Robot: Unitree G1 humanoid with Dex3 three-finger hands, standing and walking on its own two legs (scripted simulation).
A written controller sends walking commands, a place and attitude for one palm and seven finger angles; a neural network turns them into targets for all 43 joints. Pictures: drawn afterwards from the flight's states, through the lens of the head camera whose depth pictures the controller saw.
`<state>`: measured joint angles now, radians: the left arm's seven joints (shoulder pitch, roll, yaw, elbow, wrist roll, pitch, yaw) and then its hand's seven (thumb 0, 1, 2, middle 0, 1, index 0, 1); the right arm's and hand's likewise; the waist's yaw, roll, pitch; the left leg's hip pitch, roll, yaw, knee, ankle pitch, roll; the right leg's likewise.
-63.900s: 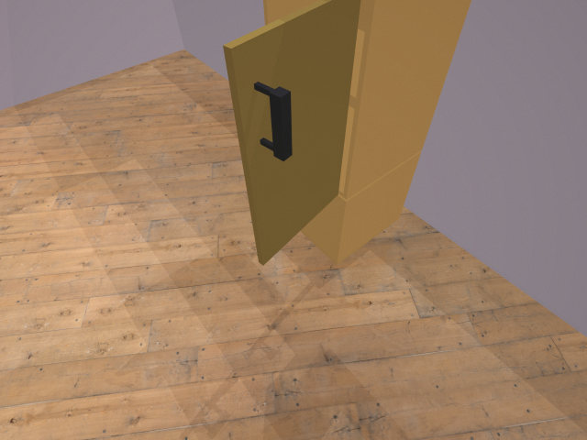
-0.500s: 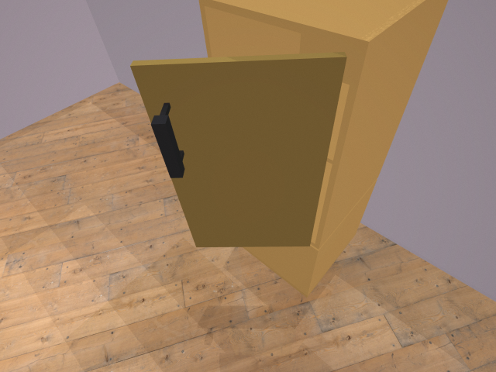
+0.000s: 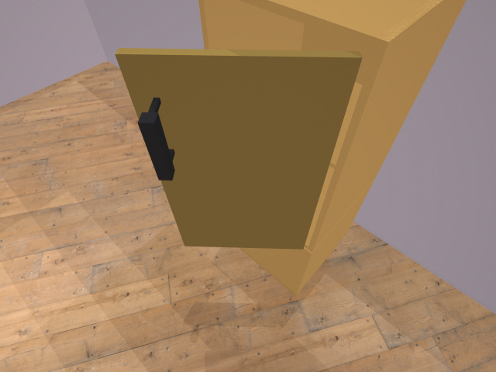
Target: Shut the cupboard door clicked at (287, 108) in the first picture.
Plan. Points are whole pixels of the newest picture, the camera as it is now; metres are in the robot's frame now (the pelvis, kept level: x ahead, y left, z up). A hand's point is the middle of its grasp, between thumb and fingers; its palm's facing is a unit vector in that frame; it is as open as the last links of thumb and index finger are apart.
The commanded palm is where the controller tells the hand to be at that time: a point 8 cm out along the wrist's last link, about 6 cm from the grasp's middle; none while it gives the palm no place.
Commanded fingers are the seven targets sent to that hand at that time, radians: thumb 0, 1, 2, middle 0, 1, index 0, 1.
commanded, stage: come to a stop and stand still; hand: left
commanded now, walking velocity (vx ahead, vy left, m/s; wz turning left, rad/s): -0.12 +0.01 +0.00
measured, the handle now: (161, 140) +0.46 +0.18 +0.12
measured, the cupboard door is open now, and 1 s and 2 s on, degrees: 41 41 41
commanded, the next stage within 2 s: look again from close up in 0.72 s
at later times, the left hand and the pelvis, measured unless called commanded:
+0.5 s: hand out of the picture +0.01 +0.25 -0.15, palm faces +0.01 -0.96 -0.27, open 7.3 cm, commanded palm none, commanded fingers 0.00 0.90 0.90 -0.20 -0.30 -0.20 -0.30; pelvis -0.06 +0.04 +0.01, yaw +0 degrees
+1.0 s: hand out of the picture -0.06 +0.23 -0.16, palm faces -0.01 -0.98 -0.22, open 7.4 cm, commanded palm none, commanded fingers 0.00 0.90 0.90 -0.20 -0.30 -0.20 -0.30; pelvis -0.06 +0.04 +0.01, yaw +0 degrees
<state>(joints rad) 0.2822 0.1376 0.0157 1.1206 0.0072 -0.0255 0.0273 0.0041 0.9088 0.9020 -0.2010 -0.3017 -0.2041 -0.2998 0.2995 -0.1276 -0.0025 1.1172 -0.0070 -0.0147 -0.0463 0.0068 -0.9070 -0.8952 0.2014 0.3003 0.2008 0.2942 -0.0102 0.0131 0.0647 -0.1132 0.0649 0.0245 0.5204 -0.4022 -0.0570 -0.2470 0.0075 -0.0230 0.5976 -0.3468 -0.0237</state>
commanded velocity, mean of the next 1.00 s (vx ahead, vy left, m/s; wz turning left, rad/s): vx -0.01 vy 0.00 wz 0.00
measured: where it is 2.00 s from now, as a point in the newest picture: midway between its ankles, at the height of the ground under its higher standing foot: outside the picture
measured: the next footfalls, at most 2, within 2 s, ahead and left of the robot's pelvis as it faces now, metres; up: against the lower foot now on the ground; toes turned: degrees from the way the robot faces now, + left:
none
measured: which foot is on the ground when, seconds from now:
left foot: down 0.00-1.00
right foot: down 0.00-1.00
